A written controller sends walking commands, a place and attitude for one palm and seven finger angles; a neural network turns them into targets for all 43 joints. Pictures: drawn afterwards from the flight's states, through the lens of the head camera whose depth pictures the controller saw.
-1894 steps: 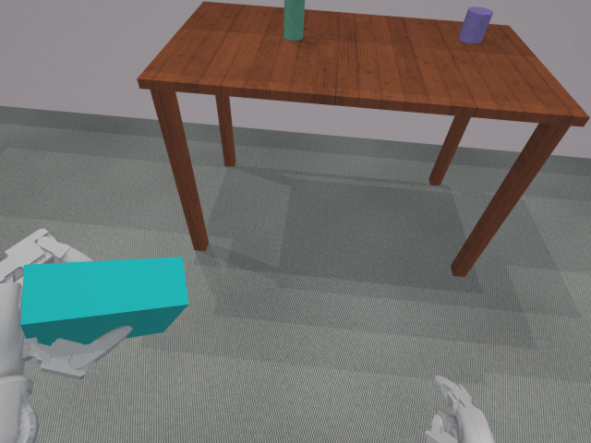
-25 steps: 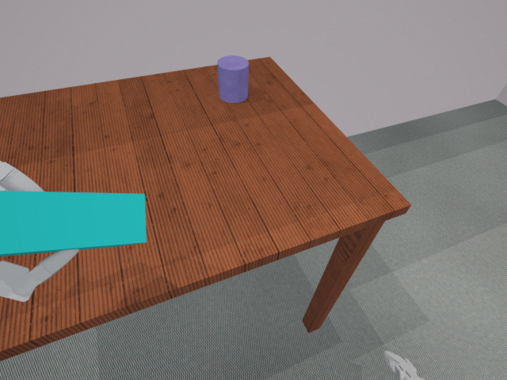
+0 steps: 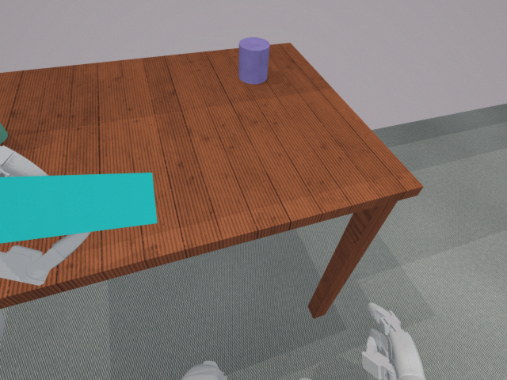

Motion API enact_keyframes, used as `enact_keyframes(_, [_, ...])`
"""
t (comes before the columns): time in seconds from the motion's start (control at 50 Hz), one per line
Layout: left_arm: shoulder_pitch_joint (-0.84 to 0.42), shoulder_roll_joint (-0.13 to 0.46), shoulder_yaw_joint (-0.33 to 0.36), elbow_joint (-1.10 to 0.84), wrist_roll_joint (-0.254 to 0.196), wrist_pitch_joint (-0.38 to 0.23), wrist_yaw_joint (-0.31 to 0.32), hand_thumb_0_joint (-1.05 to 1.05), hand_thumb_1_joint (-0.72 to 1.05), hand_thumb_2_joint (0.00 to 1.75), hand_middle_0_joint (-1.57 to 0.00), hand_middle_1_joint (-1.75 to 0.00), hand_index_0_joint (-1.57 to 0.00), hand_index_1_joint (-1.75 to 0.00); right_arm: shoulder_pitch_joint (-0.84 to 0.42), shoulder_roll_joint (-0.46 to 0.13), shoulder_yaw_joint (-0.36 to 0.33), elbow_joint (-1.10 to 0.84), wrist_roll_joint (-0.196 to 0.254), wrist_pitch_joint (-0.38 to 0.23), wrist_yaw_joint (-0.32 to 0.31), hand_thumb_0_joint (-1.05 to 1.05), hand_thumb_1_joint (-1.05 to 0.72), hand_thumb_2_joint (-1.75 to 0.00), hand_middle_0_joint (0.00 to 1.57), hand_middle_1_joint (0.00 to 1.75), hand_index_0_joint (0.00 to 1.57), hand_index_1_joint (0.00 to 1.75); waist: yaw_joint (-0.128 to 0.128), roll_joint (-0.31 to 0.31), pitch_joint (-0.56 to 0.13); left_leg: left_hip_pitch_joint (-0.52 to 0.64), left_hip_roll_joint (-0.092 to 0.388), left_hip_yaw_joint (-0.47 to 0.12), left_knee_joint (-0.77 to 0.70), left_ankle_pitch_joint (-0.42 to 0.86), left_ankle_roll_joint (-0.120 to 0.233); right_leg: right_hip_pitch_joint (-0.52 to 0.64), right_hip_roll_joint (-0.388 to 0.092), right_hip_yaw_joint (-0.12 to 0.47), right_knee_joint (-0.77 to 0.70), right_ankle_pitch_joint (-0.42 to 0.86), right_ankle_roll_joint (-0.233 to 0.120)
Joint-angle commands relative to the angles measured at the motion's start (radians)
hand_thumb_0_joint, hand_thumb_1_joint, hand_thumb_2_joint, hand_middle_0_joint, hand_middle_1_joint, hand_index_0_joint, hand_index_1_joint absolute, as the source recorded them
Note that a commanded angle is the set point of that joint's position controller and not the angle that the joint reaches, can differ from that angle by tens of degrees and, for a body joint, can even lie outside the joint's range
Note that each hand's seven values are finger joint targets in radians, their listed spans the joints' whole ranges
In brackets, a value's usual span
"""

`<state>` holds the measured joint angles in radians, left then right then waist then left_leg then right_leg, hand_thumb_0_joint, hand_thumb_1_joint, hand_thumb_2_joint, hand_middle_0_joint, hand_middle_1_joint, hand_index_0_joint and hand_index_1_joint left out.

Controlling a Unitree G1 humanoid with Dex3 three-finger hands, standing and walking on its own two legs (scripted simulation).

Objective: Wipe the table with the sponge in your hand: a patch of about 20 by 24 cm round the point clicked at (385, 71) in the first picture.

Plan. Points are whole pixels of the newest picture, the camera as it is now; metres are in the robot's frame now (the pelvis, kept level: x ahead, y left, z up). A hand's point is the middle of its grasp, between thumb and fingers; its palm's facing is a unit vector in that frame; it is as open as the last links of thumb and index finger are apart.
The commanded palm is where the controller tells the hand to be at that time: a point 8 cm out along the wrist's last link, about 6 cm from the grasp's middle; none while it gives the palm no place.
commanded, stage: step back with the hand held close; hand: left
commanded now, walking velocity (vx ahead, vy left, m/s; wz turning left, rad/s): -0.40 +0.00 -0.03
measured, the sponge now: (96, 205) +0.25 +0.20 +0.21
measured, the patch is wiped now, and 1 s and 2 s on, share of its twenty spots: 0.95 0.95 0.95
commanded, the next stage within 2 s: stop stepping back and stand still in 0.56 s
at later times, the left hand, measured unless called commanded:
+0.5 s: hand (68, 277) +0.16 +0.17 +0.24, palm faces +0.28 -0.88 -0.38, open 9.3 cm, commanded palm +0.10 +0.25 +0.25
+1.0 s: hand out of the picture +0.00 +0.16 +0.24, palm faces +0.38 -0.85 -0.37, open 9.3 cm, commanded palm -0.05 +0.22 +0.25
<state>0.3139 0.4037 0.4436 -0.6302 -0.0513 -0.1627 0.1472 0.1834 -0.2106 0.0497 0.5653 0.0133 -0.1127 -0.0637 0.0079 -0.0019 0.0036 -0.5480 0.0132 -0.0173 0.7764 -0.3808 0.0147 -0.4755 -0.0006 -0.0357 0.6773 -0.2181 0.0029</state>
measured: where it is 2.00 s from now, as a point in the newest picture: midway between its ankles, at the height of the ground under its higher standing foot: outside the picture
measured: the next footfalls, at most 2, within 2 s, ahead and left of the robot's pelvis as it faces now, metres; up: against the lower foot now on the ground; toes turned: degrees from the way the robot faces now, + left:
right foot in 0.34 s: -0.02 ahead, -0.15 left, +0.00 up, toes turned -3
left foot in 0.56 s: -0.04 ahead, +0.12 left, +0.00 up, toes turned +1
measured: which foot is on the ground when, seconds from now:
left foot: down 0.00-0.34, up 0.36-0.54, down 0.56-0.78, up 0.80-1.00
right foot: down 0.00-0.10, up 0.12-0.32, down 0.34-1.00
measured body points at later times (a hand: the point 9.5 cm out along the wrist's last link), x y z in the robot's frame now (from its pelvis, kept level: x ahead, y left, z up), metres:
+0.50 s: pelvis -0.08 -0.02 +0.01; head -0.05 -0.01 +0.46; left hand +0.14 +0.22 +0.26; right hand +0.07 -0.26 -0.07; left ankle -0.06 +0.10 -0.65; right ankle -0.06 -0.14 -0.71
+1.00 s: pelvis -0.22 -0.06 +0.01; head -0.24 -0.06 +0.46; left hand -0.02 +0.20 +0.26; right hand -0.08 -0.31 -0.07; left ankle -0.24 +0.08 -0.69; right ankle -0.11 -0.15 -0.71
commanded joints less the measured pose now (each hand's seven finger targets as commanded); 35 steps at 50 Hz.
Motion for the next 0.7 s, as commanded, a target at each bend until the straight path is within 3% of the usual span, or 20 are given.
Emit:
enact_keyframes(0.0, [-0.077, 0.253, 0.128, -0.288, -0.011, -0.072, 0.031, 0.0, 0.1, 1.3, -1.2, -1.6, -1.2, -1.6, -0.067, -0.121, -0.062, -0.119, -0.004, -0.031, 0.0, 0.0, -0.9, -0.9, 0.2, 0.3, 0.2, 0.3, -0.035, -0.05, -0.173, 0.186, 0.054, -0.094, 0.034, -0.083, 0.006, -0.052, -0.259, 0.238, -0.198, 0.056, -0.117])
enact_keyframes(0.04, [-0.053, 0.241, 0.136, -0.327, -0.017, -0.078, 0.033, 0.0, 0.1, 1.3, -1.2, -1.6, -1.2, -1.6, -0.071, -0.122, -0.066, -0.137, -0.002, -0.017, 0.004, 0.0, -0.9, -0.9, 0.2, 0.3, 0.2, 0.3, -0.039, 0.02, -0.165, 0.149, 0.102, -0.168, -0.115, -0.153, 0.035, -0.058, -0.185, 0.172, -0.081, 0.01, -0.07])
enact_keyframes(0.1, [-0.083, 0.254, 0.179, -0.368, -0.004, -0.093, 0.048, 0.0, 0.1, 1.3, -1.2, -1.6, -1.2, -1.6, -0.074, -0.154, -0.093, -0.166, -0.017, -0.041, 0.005, 0.0, -0.9, -0.9, 0.2, 0.3, 0.2, 0.3, -0.043, 0.437, -0.158, 0.024, 0.354, -0.455, -0.545, -0.317, 0.134, -0.06, 0.043, 0.048, 0.498, -0.35, 0.017])
enact_keyframes(0.14, [-0.154, 0.248, 0.183, -0.27, -0.013, -0.096, 0.051, 0.0, 0.1, 1.3, -1.2, -1.6, -1.2, -1.6, -0.041, -0.142, -0.118, -0.116, -0.004, -0.057, 0.018, 0.0, -0.9, -0.9, 0.2, 0.3, 0.2, 0.3, -0.037, 0.228, -0.165, 0.078, 0.351, -0.321, -0.465, -0.185, 0.127, -0.079, 0.05, 0.1, 0.676, -0.336, 0.017])
enact_keyframes(0.18, [-0.179, 0.231, 0.179, -0.213, -0.022, -0.095, 0.046, 0.0, 0.1, 1.3, -1.2, -1.6, -1.2, -1.6, -0.022, -0.126, -0.113, -0.105, -0.001, -0.081, 0.022, 0.0, -0.9, -0.9, 0.2, 0.3, 0.2, 0.3, -0.034, 0.203, -0.149, 0.127, 0.304, -0.287, -0.426, -0.086, 0.134, -0.084, 0.02, 0.084, 0.504, -0.302, 0.025])
enact_keyframes(0.28, [-0.116, 0.177, 0.111, -0.194, -0.033, -0.1, 0.005, 0.0, 0.1, 1.3, -1.2, -1.6, -1.2, -1.6, -0.048, -0.118, -0.086, -0.121, 0.005, -0.089, 0.027, 0.0, -0.9, -0.9, 0.2, 0.3, 0.2, 0.3, -0.009, 0.241, -0.199, 0.138, 0.225, -0.154, -0.311, -0.082, 0.026, 0.217, -0.003, 0.018, -0.117, -0.161, -0.021])
enact_keyframes(0.3, [-0.081, 0.196, 0.11, -0.201, -0.019, -0.109, -0.002, 0.0, 0.1, 1.3, -1.2, -1.6, -1.2, -1.6, -0.033, -0.109, -0.081, -0.124, 0.007, -0.084, 0.032, 0.0, -0.9, -0.9, 0.2, 0.3, 0.2, 0.3, -0.013, 0.154, -0.202, 0.169, 0.154, -0.095, -0.148, -0.084, -0.004, 0.207, -0.058, 0.043, -0.268, -0.042, -0.05])
enact_keyframes(0.34, [-0.081, 0.212, 0.076, -0.233, -0.025, -0.12, -0.006, 0.0, 0.1, 1.3, -1.2, -1.6, -1.2, -1.6, -0.064, -0.085, -0.074, -0.13, 0.029, -0.086, 0.023, 0.0, -0.9, -0.9, 0.2, 0.3, 0.2, 0.3, -0.007, -0.285, -0.143, 0.085, -0.027, 0.051, 0.471, -0.137, -0.078, 0.048, -0.364, 0.318, -0.41, 0.226, -0.194])
enact_keyframes(0.36, [-0.029, 0.203, 0.079, -0.222, -0.026, -0.101, -0.015, 0.0, 0.1, 1.3, -1.2, -1.6, -1.2, -1.6, -0.092, -0.093, -0.091, -0.129, 0.031, -0.071, 0.025, 0.0, -0.9, -0.9, 0.2, 0.3, 0.2, 0.3, -0.009, -0.322, -0.13, 0.039, -0.004, -0.036, 0.628, -0.153, -0.073, 0.029, -0.381, 0.302, -0.36, 0.425, -0.206])
enact_keyframes(0.38, [0.002, 0.213, 0.109, -0.249, -0.033, -0.095, -0.018, 0.0, 0.1, 1.3, -1.2, -1.6, -1.2, -1.6, -0.118, -0.044, -0.063, -0.138, 0.029, -0.058, 0.025, 0.0, -0.9, -0.9, 0.2, 0.3, 0.2, 0.3, -0.019, -0.258, -0.11, -0.006, 0.026, -0.066, 0.657, -0.138, -0.068, 0.059, -0.365, 0.269, -0.283, 0.548, -0.2])
enact_keyframes(0.42, [0.036, 0.228, 0.15, -0.275, -0.026, -0.1, -0.002, 0.0, 0.1, 1.3, -1.2, -1.6, -1.2, -1.6, -0.11, -0.034, -0.041, -0.14, 0.01, -0.018, 0.017, 0.0, -0.9, -0.9, 0.2, 0.3, 0.2, 0.3, -0.031, -0.077, -0.117, -0.009, 0.063, -0.046, 0.372, -0.13, -0.059, 0.183, -0.326, 0.199, -0.188, 0.698, -0.16])
enact_keyframes(0.46, [0.031, 0.22, 0.15, -0.266, -0.023, -0.108, 0.021, 0.0, 0.1, 1.3, -1.2, -1.6, -1.2, -1.6, -0.111, -0.05, -0.05, -0.143, 0.013, -0.012, 0.003, 0.0, -0.9, -0.9, 0.2, 0.3, 0.2, 0.3, -0.027, -0.086, -0.137, 0.036, 0.055, -0.005, 0.053, -0.11, -0.046, 0.248, -0.311, 0.2, -0.106, 0.761, -0.134])
enact_keyframes(0.5, [0.064, 0.234, 0.166, -0.248, -0.031, -0.114, 0.037, 0.0, 0.1, 1.3, -1.2, -1.6, -1.2, -1.6, -0.074, -0.084, -0.073, -0.129, 0.014, -0.015, -0.01, 0.0, -0.9, -0.9, 0.2, 0.3, 0.2, 0.3, -0.044, -0.017, -0.192, 0.191, 0.053, 0.021, -0.271, 0.119, -0.036, 0.254, -0.275, 0.186, -0.003, 0.693, -0.087])
enact_keyframes(0.52, [0.069, 0.235, 0.176, -0.289, -0.038, -0.125, 0.041, 0.0, 0.1, 1.3, -1.2, -1.6, -1.2, -1.6, -0.049, -0.104, -0.091, -0.136, 0.015, -0.018, -0.009, 0.0, -0.9, -0.9, 0.2, 0.3, 0.2, 0.3, -0.037, 0.059, -0.225, 0.329, 0.15, -0.052, -0.349, 0.42, 0.008, 0.161, -0.185, 0.123, 0.073, 0.43, -0.033])
enact_keyframes(0.54, [0.041, 0.237, 0.18, -0.331, -0.047, -0.132, 0.039, 0.0, 0.1, 1.3, -1.2, -1.6, -1.2, -1.6, -0.053, -0.133, -0.112, -0.148, 0.015, -0.036, -0.001, 0.0, -0.9, -0.9, 0.2, 0.3, 0.2, 0.3, -0.021, 0.228, -0.218, 0.462, 0.322, -0.227, -0.371, 0.77, 0.082, -0.046, -0.056, 0.064, 0.198, -0.04, 0.023])
enact_keyframes(0.56, [0.023, 0.231, 0.178, -0.317, -0.057, -0.149, 0.021, 0.0, 0.1, 1.3, -1.2, -1.6, -1.2, -1.6, -0.033, -0.146, -0.132, -0.123, 0.023, -0.056, 0.013, 0.0, -0.9, -0.9, 0.2, 0.3, 0.2, 0.3, -0.029, 0.225, -0.215, 0.555, 0.408, -0.233, -0.362, 0.923, 0.125, -0.164, 0.006, 0.1, 0.357, -0.35, 0.019])
enact_keyframes(0.58, [0.049, 0.219, 0.181, -0.243, -0.041, -0.137, 0.024, 0.0, 0.1, 1.3, -1.2, -1.6, -1.2, -1.6, 0.006, -0.132, -0.132, -0.108, 0.009, -0.068, 0.018, 0.0, -0.9, -0.9, 0.2, 0.3, 0.2, 0.3, -0.035, 0.244, -0.231, 0.544, 0.394, -0.279, -0.285, 0.988, 0.175, -0.204, 0.005, 0.111, 0.368, -0.396, 0.032])
enact_keyframes(0.6, [0.024, 0.215, 0.166, -0.321, -0.046, -0.128, 0.02, 0.0, 0.1, 1.3, -1.2, -1.6, -1.2, -1.6, 0.003, -0.136, -0.129, -0.105, -0.001, -0.078, 0.027, 0.0, -0.9, -0.9, 0.2, 0.3, 0.2, 0.3, -0.045, 0.333, -0.263, 0.567, 0.367, -0.257, -0.276, 1.034, 0.171, -0.198, 0.014, 0.125, 0.394, -0.404, 0.039])
enact_keyframes(0.64, [0.036, 0.205, 0.183, -0.286, -0.031, -0.119, 0.016, 0.0, 0.1, 1.3, -1.2, -1.6, -1.2, -1.6, 0.008, -0.135, -0.148, -0.081, 0.012, -0.094, 0.042, 0.0, -0.9, -0.9, 0.2, 0.3, 0.2, 0.3, -0.032, 0.226, -0.25, 0.496, 0.321, -0.175, -0.279, 0.924, 0.134, -0.095, 0.006, 0.115, 0.322, -0.284, 0.038])
enact_keyframes(0.68, [0.068, 0.19, 0.167, -0.279, -0.03, -0.103, 0.006, 0.0, 0.1, 1.3, -1.2, -1.6, -1.2, -1.6, -0.032, -0.137, -0.134, -0.122, 0.024, -0.091, 0.055, 0.0, -0.9, -0.9, 0.2, 0.3, 0.2, 0.3, -0.013, 0.256, -0.199, 0.321, 0.282, -0.107, -0.307, 0.554, 0.092, 0.065, -0.023, 0.072, 0.13, -0.199, 0.028])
